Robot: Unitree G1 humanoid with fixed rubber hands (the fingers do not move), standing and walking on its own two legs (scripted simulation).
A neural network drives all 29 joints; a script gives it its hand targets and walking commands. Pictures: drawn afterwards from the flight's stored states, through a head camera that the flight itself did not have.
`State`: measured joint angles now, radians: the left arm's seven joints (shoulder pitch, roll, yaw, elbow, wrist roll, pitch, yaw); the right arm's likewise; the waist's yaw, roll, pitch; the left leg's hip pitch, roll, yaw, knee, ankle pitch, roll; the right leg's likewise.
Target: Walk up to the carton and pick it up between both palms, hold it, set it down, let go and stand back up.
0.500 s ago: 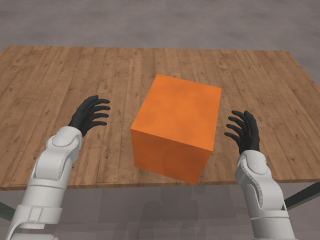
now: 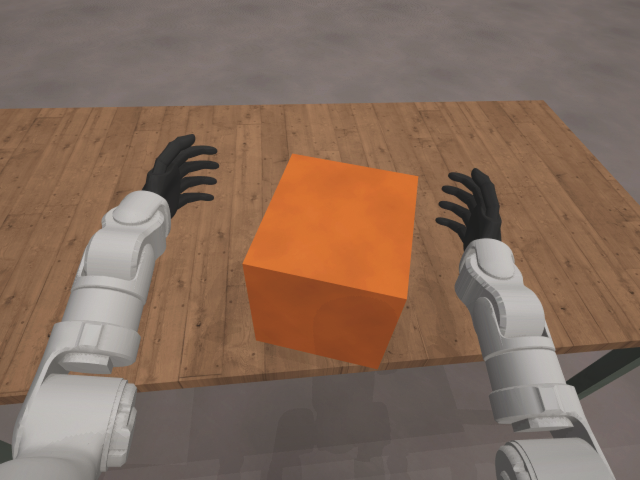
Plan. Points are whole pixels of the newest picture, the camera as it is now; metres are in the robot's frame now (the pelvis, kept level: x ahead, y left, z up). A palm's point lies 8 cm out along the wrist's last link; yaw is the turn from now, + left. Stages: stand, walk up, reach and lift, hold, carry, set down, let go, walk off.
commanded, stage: reach and lift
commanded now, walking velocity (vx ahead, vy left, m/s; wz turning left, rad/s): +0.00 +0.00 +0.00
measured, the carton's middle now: (334, 260) +0.41 -0.04 +0.00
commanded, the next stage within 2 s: none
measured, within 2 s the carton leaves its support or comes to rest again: neither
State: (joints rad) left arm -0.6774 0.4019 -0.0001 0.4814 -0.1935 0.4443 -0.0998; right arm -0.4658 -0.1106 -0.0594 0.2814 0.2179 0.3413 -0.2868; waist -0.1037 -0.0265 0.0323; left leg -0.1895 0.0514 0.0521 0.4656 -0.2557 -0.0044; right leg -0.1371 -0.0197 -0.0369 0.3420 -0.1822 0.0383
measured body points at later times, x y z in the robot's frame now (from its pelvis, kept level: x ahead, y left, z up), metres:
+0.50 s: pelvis +0.00 +0.00 +0.00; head +0.00 +0.02 +0.45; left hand +0.47 +0.12 +0.15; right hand +0.39 -0.22 +0.13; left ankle +0.00 +0.11 -0.74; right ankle +0.00 -0.15 -0.74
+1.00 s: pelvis +0.01 -0.01 +0.00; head +0.05 +0.02 +0.44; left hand +0.47 +0.11 +0.06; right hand +0.40 -0.20 +0.05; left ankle +0.00 +0.11 -0.74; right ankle +0.00 -0.15 -0.74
